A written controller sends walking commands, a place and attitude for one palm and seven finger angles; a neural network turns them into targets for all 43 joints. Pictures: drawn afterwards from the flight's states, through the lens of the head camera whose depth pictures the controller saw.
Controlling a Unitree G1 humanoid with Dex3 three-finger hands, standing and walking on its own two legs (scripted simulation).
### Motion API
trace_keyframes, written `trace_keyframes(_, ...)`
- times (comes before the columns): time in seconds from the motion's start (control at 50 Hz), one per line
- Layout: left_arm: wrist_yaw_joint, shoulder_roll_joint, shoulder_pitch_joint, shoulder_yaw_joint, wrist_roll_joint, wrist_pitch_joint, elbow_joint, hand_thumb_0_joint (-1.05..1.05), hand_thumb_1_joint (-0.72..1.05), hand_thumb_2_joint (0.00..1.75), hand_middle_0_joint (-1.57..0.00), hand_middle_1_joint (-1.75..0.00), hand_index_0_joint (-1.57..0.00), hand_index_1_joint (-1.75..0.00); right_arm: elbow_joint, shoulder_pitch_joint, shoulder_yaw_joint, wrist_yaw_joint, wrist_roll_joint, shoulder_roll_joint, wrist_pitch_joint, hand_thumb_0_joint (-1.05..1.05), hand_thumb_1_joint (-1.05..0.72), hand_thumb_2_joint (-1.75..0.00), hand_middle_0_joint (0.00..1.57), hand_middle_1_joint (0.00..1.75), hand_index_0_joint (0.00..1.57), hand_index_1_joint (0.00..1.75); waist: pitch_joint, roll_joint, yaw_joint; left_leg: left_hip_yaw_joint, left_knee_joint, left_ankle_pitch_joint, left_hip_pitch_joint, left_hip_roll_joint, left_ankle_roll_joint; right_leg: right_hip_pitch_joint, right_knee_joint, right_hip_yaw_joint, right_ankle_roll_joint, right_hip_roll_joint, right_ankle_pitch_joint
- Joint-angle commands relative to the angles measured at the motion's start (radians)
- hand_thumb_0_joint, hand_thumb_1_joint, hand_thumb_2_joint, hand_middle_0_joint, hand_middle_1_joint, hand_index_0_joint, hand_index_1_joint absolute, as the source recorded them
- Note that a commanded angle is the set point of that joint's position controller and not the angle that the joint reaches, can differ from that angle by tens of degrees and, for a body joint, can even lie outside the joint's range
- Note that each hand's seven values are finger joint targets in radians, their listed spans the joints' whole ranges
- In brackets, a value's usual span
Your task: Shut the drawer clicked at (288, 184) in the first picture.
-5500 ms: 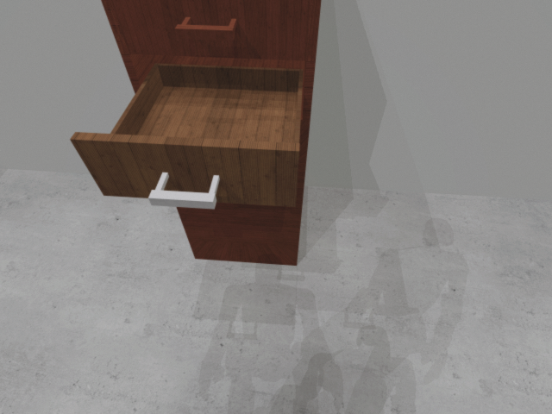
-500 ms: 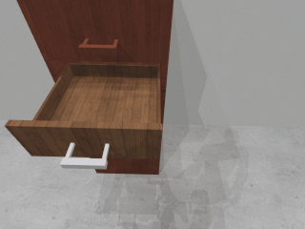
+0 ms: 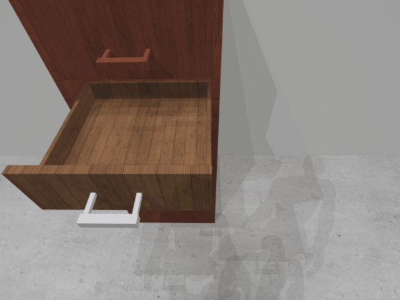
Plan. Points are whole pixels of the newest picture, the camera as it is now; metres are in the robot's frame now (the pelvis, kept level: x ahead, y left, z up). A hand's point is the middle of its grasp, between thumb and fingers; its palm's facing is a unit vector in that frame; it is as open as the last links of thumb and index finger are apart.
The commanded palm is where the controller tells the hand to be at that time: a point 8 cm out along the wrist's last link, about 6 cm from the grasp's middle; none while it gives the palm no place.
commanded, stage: look again from close up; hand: left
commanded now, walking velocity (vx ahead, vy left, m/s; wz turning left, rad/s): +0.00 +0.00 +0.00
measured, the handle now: (112, 209) +0.27 +0.19 +0.04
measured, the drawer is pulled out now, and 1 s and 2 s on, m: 0.30 0.30 0.30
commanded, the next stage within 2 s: raise the hand and make a fist in 0.34 s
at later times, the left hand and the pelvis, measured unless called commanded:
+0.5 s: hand out of the picture +0.05 +0.17 -0.15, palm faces +0.15 -0.96 -0.23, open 7.3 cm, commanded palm +0.10 +0.21 -0.06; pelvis +0.01 -0.02 +0.00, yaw +1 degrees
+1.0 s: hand out of the picture +0.12 +0.15 +0.01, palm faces +0.11 -0.99 -0.04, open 5.3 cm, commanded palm +0.09 +0.20 +0.01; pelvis -0.03 -0.03 -0.07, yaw +5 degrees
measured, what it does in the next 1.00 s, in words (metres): lowers itself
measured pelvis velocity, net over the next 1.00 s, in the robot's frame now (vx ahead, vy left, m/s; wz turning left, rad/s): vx -0.03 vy -0.03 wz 0.09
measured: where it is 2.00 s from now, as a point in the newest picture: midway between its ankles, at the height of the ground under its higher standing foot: outside the picture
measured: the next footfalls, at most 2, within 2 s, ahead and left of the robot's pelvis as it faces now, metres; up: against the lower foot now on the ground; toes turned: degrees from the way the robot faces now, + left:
none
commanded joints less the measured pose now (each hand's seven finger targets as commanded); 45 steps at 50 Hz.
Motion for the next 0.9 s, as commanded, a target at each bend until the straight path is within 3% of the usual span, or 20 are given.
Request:
trace_keyframes(0.0,0.009,0.121,0.044,0.026,-0.004,-0.017,-0.02,0.0,0.9,0.9,-0.2,-0.3,-0.2,-0.3,-0.017,0.06,-0.018,-0.008,0.001,-0.079,-0.024,0.0,-0.9,-0.9,0.2,0.3,0.2,0.3,0.006,-0.025,-0.004,-0.104,-0.088,0.219,-0.039,0.121,0.008,0.039,-0.058,0.082,-0.051,-0.065,0.218)
trace_keyframes(0.4,0.011,0.113,0.043,0.03,-0.002,-0.02,-0.013,0.0,0.9,0.9,-0.2,-0.3,-0.2,-0.3,0.013,0.063,-0.018,-0.012,0.001,-0.057,-0.019,0.0,-0.9,-0.9,0.2,0.3,0.2,0.3,0.02,-0.042,-0.001,-0.094,-0.095,0.212,-0.015,0.125,-0.003,0.054,-0.092,0.082,-0.055,-0.067,0.258)
trace_keyframes(0.42,0.051,0.148,0.144,0.04,0.01,-0.037,0.028,0.0,0.9,0.9,-0.2,-0.3,-0.2,-0.3,-0.061,-0.043,-0.036,-0.004,0.012,-0.105,-0.023,0.0,-0.9,-0.9,0.2,0.3,0.2,0.3,0.015,-0.153,0.042,-0.041,0.156,0.293,-0.117,0.144,-0.03,0.096,-0.055,0.116,-0.022,-0.125,0.751)
trace_keyframes(0.44,0.032,0.381,-0.644,0.177,-0.187,-0.267,-1.475,0.0,0.9,0.9,-0.22,-0.32,-0.22,-0.32,-0.402,-0.025,-0.05,-0.051,0.063,-0.268,-0.178,0.0,-0.9,-0.9,0.2,0.3,0.2,0.3,-0.484,0.047,-0.068,-0.079,0.004,0.371,0.082,0.026,-0.006,0.203,0.007,0.08,-0.049,-0.038,0.538)
trace_keyframes(0.46,0.073,0.284,-0.154,0.155,-0.103,-0.215,-1.233,0.0,0.9,0.9,-0.24,-0.34,-0.24,-0.34,-0.369,-0.111,-0.044,-0.082,0.036,-0.185,-0.255,0.0,-0.9,-0.9,0.2,0.3,0.2,0.3,-0.467,0.244,0.021,-0.055,-0.007,0.492,0.121,0.042,-0.001,0.172,0.032,0.047,-0.072,0.017,0.312)
trace_keyframes(0.48,0.106,0.058,0.092,0.023,-0.144,-0.085,-1.079,0.0,0.9,0.9,-0.26,-0.37,-0.26,-0.37,-0.371,-0.125,-0.051,-0.076,0.06,-0.15,-0.288,0.0,-0.9,-0.9,0.2,0.3,0.2,0.3,-0.277,0.193,-0.008,-0.082,-0.001,0.482,0.025,0.07,-0.04,0.048,0.019,-0.027,-0.054,0.015,0.147)
trace_keyframes(0.5,0.089,0.014,0.059,0.014,-0.154,-0.082,-1.096,0.0,0.9,0.9,-0.28,-0.39,-0.28,-0.39,-0.349,-0.078,-0.051,-0.066,0.056,-0.178,-0.293,0.0,-0.9,-0.9,0.2,0.3,0.2,0.3,-0.152,0.042,-0.035,-0.089,0.022,0.38,-0.041,0.061,-0.03,-0.022,0.0,-0.05,-0.039,0.022,0.145)
trace_keyframes(0.52,0.071,0.05,-0.005,0.04,-0.167,-0.128,-1.157,0.0,0.9,0.9,-0.3,-0.41,-0.3,-0.41,-0.413,-0.106,-0.067,-0.059,0.048,-0.2,-0.314,0.0,-0.9,-0.9,0.2,0.3,0.2,0.3,-0.051,-0.036,-0.057,-0.108,0.058,0.26,-0.121,0.045,-0.017,-0.096,-0.002,-0.059,-0.032,0.022,0.103)
trace_keyframes(0.54,0.045,0.082,0.045,0.097,-0.17,-0.181,-1.138,0.0,0.9,0.9,-0.32,-0.43,-0.32,-0.43,-0.442,-0.092,-0.081,-0.054,0.033,-0.21,-0.328,0.0,-0.9,-0.9,0.2,0.3,0.2,0.3,-0.077,-0.116,-0.05,-0.099,0.091,0.177,-0.178,0.033,-0.013,-0.132,0.01,-0.07,-0.026,0.022,0.034)
trace_keyframes(0.56,0.005,0.044,0.194,0.105,-0.185,-0.235,-1.072,0.0,0.9,0.9,-0.34,-0.45,-0.34,-0.45,-0.481,-0.11,-0.088,-0.047,0.024,-0.197,-0.337,0.0,-0.9,-0.9,0.2,0.3,0.2,0.3,-0.068,-0.191,-0.013,-0.093,0.124,0.11,-0.249,0.025,-0.015,-0.169,0.035,-0.075,-0.023,0.026,-0.039)
trace_keyframes(0.58,-0.041,0.041,0.323,0.136,-0.194,-0.294,-1.022,0.0,0.9,0.9,-0.36,-0.47,-0.36,-0.47,-0.521,-0.131,-0.092,-0.033,0.028,-0.191,-0.339,0.0,-0.9,-0.9,0.2,0.3,0.2,0.3,-0.067,-0.185,0.03,-0.08,0.151,0.08,-0.302,0.017,-0.023,-0.172,0.067,-0.065,-0.032,0.022,-0.074)
trace_keyframes(0.6,-0.103,0.002,0.394,0.121,-0.212,-0.366,-1.002,0.0,0.9,0.9,-0.38,-0.5,-0.38,-0.5,-0.556,-0.139,-0.092,-0.015,0.025,-0.181,-0.339,0.0,-0.9,-0.9,0.2,0.3,0.2,0.3,-0.079,-0.218,0.047,-0.066,0.194,0.048,-0.366,0.005,-0.031,-0.197,0.114,-0.061,-0.032,0.025,-0.095)
trace_keyframes(0.64,-0.232,0.004,0.434,0.141,-0.255,-0.52,-1.001,0.0,0.9,0.9,-0.42,-0.54,-0.42,-0.54,-0.613,-0.157,-0.105,0.018,0.023,-0.188,-0.331,0.0,-0.9,-0.9,0.2,0.3,0.2,0.3,-0.1,-0.241,0.055,-0.052,0.291,-0.002,-0.487,-0.007,-0.042,-0.238,0.201,-0.034,-0.037,0.024,-0.097)
trace_keyframes(0.66,-0.297,0.034,0.436,0.163,-0.263,-0.592,-1.02,0.0,0.9,0.9,-0.44,-0.56,-0.44,-0.56,-0.646,-0.177,-0.113,0.033,0.022,-0.197,-0.329,0.0,-0.9,-0.9,0.2,0.3,0.2,0.3,-0.125,-0.206,0.049,-0.047,0.342,-0.015,-0.523,-0.013,-0.044,-0.247,0.231,-0.009,-0.042,0.016,-0.086)
trace_keyframes(0.7,-0.344,0.146,0.366,0.226,-0.246,-0.688,-1.194,0.0,0.9,0.9,-0.48,-0.6,-0.48,-0.6,-0.706,-0.177,-0.113,0.051,0.022,-0.194,-0.325,0.0,-0.9,-0.9,0.2,0.3,0.2,0.3,-0.269,-0.045,0.075,-0.04,0.408,0.018,-0.553,-0.015,-0.029,-0.228,0.301,0.051,-0.053,0.001,-0.044)
trace_keyframes(0.72,-0.345,0.145,0.357,0.217,-0.251,-0.699,-1.298,0.0,0.9,0.9,-0.5,-0.62,-0.5,-0.62,-0.738,-0.181,-0.111,0.051,0.02,-0.182,-0.323,0.0,-0.9,-0.9,0.2,0.3,0.2,0.3,-0.325,0.03,0.079,-0.035,0.421,0.038,-0.528,-0.011,-0.022,-0.231,0.325,0.051,-0.056,0.005,-0.033)
trace_keyframes(0.74,-0.335,0.132,0.347,0.209,-0.267,-0.686,-1.344,0.0,0.9,0.9,-0.52,-0.65,-0.52,-0.65,-0.755,-0.174,-0.107,0.047,0.022,-0.175,-0.318,0.0,-0.9,-0.9,0.2,0.3,0.2,0.3,-0.328,0.046,0.066,-0.039,0.431,0.043,-0.522,-0.009,-0.017,-0.248,0.331,0.047,-0.054,0.01,-0.029)
trace_keyframes(0.78,-0.295,0.15,0.27,0.233,-0.287,-0.644,-1.433,0.0,0.9,0.9,-0.56,-0.69,-0.56,-0.69,-0.764,-0.15,-0.104,0.028,0.026,-0.182,-0.296,0.0,-0.9,-0.9,0.2,0.3,0.2,0.3,-0.299,-0.002,0.023,-0.058,0.458,-0.001,-0.547,-0.006,-0.011,-0.296,0.317,0.053,-0.043,0.021,-0.097)
trace_keyframes(0.82,-0.272,0.085,0.24,0.147,-0.283,-0.607,-1.468,0.0,0.9,0.9,-0.6,-0.73,-0.6,-0.73,-0.788,-0.159,-0.088,0.014,0.037,-0.176,-0.29,0.0,-0.9,-0.9,0.2,0.3,0.2,0.3,-0.185,0.01,-0.017,-0.075,0.457,-0.129,-0.57,-0.002,-0.005,-0.386,0.262,0.06,-0.04,0.019,-0.288)
trace_keyframes(0.88,-0.258,0.126,0.2,0.125,-0.248,-0.548,-1.56,0.0,0.9,0.9,-0.66,-0.8,-0.66,-0.8,-0.783,-0.111,-0.077,-0.009,0.039,-0.19,-0.282,0.0,-0.9,-0.9,0.2,0.3,0.2,0.3,-0.234,0.017,-0.051,-0.097,0.469,-0.081,-0.532,0.011,0.007,-0.372,0.277,0.037,-0.039,0.028,-0.198)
